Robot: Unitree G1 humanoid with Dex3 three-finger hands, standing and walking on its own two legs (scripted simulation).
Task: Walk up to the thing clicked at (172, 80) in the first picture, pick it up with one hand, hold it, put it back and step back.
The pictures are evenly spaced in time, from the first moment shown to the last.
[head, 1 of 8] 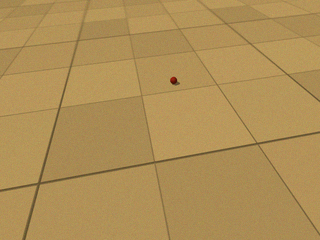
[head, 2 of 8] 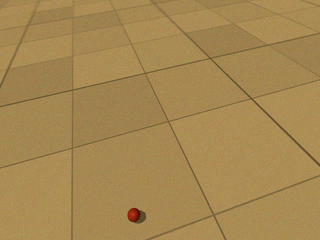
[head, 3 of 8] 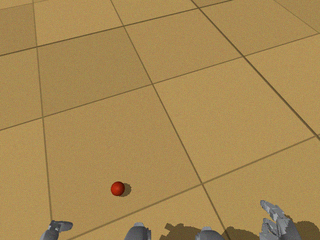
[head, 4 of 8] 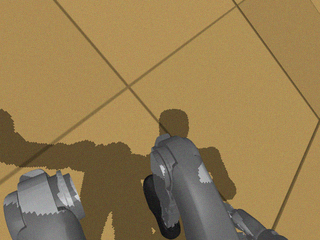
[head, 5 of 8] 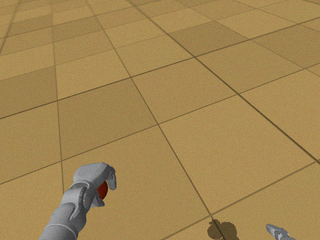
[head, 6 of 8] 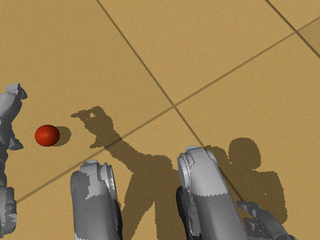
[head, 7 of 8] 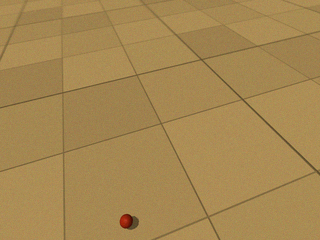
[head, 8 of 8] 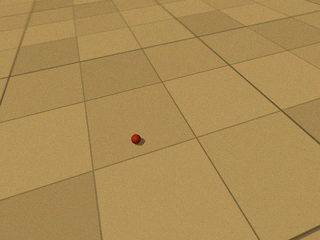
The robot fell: no
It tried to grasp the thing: yes
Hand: left
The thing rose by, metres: 0.68
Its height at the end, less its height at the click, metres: +0.00
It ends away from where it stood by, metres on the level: 0.01
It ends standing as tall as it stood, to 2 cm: yes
